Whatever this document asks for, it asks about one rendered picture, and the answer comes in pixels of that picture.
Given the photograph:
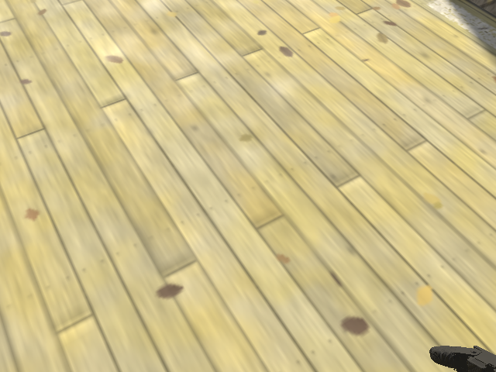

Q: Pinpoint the right robot hand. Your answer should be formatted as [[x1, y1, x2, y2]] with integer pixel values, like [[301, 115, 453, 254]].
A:
[[429, 346, 496, 372]]

